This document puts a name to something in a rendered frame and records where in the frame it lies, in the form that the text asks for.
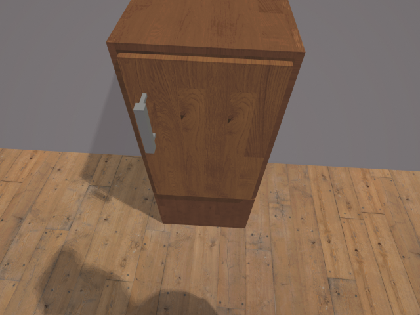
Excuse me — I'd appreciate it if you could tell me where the cupboard door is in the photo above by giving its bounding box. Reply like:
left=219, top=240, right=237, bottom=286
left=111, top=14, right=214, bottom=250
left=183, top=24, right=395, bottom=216
left=117, top=52, right=293, bottom=200

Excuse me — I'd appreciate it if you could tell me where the handle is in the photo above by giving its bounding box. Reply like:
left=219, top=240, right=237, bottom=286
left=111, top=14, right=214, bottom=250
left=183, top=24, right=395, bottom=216
left=133, top=93, right=156, bottom=154

